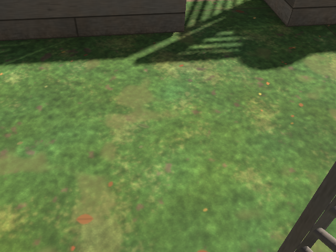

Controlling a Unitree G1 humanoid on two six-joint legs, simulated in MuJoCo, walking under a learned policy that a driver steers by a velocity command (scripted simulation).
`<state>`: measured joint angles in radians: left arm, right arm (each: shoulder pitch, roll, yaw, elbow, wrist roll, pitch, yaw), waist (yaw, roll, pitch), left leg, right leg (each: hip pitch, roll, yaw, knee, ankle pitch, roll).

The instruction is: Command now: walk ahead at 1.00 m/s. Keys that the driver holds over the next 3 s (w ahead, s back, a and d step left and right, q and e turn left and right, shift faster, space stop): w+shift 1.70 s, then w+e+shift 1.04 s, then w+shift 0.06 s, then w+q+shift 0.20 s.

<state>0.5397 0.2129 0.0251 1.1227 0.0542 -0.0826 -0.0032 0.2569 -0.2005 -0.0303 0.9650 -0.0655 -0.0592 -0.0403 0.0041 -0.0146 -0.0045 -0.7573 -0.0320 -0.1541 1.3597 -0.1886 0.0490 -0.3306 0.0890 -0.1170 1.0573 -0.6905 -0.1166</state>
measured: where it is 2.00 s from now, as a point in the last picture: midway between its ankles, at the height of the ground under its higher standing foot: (172, 112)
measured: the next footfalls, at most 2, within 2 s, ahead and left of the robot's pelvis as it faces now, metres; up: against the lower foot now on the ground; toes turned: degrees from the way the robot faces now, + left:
left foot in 0.14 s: +0.18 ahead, +0.11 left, -0.18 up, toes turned +1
right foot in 0.48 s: +0.49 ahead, -0.08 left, -0.36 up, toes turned -2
